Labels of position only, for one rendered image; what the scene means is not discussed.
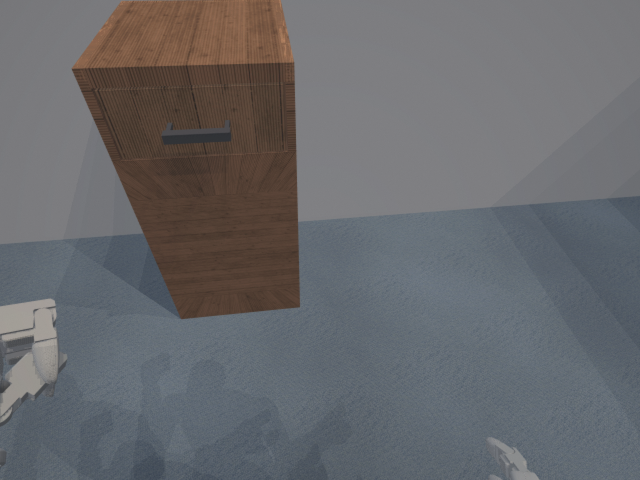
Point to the robot left hand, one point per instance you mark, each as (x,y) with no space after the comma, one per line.
(29,339)

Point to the handle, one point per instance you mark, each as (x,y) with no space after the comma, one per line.
(170,136)

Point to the drawer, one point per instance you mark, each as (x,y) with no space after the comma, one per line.
(137,116)

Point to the cabinet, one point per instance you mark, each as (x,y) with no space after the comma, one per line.
(223,228)

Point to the robot right hand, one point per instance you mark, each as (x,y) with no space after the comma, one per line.
(511,462)

